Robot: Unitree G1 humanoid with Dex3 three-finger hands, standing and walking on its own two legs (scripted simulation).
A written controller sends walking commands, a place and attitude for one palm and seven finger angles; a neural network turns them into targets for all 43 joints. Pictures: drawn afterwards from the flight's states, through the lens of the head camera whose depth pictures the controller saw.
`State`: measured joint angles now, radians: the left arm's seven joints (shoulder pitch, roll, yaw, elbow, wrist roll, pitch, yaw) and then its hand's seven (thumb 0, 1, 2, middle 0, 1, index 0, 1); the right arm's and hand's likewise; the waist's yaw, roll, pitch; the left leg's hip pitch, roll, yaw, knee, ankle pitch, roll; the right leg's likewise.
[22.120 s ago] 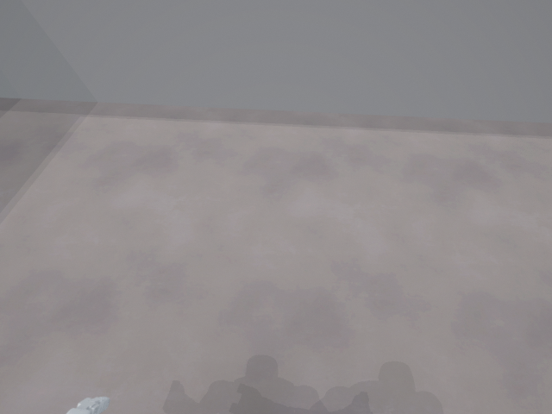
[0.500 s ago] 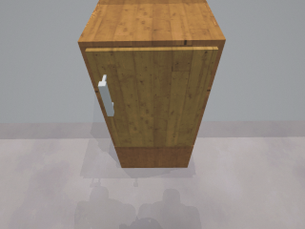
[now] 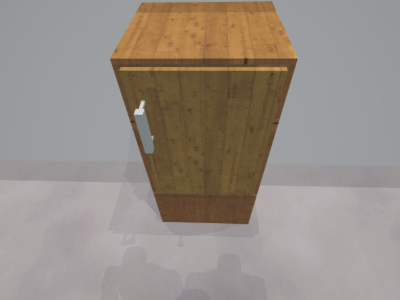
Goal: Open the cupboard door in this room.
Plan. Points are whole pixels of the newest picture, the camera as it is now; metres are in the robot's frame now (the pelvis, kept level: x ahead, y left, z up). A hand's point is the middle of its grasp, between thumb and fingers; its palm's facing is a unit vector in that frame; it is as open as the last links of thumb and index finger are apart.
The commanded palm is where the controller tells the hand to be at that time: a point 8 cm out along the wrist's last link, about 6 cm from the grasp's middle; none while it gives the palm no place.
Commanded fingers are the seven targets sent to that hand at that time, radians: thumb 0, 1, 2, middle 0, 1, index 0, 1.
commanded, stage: look again from close up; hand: left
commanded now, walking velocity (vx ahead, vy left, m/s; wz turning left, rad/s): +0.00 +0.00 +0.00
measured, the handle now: (146, 127) +0.57 +0.20 -0.01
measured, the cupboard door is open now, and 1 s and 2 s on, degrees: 0 0 0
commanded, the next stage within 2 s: raise the hand with hooked fingers in 0.42 s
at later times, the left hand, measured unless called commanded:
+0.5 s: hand out of the picture +0.01 +0.20 -0.17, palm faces +0.04 -0.97 -0.22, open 7.4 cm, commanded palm none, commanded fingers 0.00 0.90 0.90 -0.20 -0.30 -0.20 -0.30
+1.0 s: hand out of the picture +0.13 +0.22 -0.07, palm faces +0.08 -1.00 -0.01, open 8.9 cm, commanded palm +0.13 +0.28 -0.05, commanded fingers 0.00 0.32 0.65 -0.24 -0.68 -0.24 -0.68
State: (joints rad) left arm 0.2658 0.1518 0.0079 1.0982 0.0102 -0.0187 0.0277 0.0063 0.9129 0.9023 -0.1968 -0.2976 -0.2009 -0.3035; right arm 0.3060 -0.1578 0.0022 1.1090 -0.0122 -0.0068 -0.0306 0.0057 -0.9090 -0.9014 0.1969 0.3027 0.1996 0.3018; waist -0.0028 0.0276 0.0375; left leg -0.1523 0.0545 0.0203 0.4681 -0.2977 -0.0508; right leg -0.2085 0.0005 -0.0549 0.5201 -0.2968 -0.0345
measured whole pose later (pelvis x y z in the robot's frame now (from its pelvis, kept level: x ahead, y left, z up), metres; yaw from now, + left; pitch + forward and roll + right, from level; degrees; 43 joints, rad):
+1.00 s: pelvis -0.05 +0.02 -0.10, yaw +2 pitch +13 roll -1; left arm 0.44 0.20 0.17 0.06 -0.26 -0.44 -0.31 0.01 0.54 0.75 -0.22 -0.53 -0.23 -0.54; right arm 0.13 -0.28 -0.06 0.42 0.02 -0.23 -0.04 0.01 -0.91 -0.90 0.20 0.30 0.20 0.30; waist 0.05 -0.03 -0.13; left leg -0.91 0.03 -0.02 1.25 -0.57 -0.02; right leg -0.91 -0.04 -0.07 1.22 -0.53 -0.01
